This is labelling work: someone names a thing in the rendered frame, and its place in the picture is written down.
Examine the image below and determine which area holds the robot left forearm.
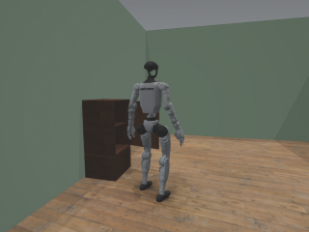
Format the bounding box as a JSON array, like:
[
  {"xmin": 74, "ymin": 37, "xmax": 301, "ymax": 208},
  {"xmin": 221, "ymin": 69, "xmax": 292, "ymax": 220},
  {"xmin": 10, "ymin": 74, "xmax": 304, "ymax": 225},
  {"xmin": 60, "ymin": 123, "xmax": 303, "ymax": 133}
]
[{"xmin": 128, "ymin": 107, "xmax": 135, "ymax": 126}]

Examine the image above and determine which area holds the right robot foot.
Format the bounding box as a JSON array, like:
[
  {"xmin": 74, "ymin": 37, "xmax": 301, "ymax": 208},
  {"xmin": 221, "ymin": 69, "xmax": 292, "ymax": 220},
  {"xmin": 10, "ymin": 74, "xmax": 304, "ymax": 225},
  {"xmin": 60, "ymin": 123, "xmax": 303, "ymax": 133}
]
[{"xmin": 156, "ymin": 190, "xmax": 171, "ymax": 202}]

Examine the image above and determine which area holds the robot left upper arm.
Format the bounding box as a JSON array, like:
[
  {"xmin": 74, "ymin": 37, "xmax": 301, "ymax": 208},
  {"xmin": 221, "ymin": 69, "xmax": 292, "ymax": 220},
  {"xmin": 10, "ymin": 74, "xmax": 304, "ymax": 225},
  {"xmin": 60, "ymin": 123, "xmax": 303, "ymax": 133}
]
[{"xmin": 128, "ymin": 83, "xmax": 141, "ymax": 109}]

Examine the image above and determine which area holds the robot right hand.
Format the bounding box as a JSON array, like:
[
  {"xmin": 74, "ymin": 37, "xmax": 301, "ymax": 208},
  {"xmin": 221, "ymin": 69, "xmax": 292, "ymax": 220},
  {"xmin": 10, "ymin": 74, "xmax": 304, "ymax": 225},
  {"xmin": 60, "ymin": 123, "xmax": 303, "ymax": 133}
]
[{"xmin": 174, "ymin": 129, "xmax": 184, "ymax": 146}]

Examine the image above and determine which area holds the cupboard door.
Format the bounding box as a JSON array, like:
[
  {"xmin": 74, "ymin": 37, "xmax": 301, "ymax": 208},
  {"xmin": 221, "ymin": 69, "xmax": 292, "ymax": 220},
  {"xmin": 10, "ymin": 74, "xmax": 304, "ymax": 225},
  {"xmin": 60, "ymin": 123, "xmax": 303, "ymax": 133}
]
[{"xmin": 130, "ymin": 101, "xmax": 159, "ymax": 150}]

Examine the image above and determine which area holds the robot left hand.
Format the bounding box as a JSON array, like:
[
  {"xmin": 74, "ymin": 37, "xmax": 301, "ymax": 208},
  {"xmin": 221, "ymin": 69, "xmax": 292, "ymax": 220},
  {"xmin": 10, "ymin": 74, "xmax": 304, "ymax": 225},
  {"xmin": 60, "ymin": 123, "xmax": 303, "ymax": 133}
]
[{"xmin": 127, "ymin": 125, "xmax": 136, "ymax": 140}]

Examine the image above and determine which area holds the robot right upper arm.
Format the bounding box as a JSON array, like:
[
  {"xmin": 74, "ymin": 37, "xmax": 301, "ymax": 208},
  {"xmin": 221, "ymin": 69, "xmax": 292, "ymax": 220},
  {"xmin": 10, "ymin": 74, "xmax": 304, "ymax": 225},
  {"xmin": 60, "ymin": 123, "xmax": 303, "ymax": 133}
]
[{"xmin": 158, "ymin": 82, "xmax": 171, "ymax": 111}]

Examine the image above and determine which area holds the robot right thigh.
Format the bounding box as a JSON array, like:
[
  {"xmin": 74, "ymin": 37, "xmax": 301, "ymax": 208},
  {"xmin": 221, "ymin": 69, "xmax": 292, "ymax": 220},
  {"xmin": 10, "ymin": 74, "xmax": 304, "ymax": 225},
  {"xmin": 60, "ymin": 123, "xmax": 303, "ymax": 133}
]
[{"xmin": 155, "ymin": 124, "xmax": 171, "ymax": 167}]

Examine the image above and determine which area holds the robot right forearm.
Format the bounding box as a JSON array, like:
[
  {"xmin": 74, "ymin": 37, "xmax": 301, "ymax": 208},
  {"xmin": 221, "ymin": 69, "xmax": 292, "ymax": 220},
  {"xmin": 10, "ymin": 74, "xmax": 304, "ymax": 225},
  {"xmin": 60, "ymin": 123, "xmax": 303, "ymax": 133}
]
[{"xmin": 167, "ymin": 102, "xmax": 181, "ymax": 130}]

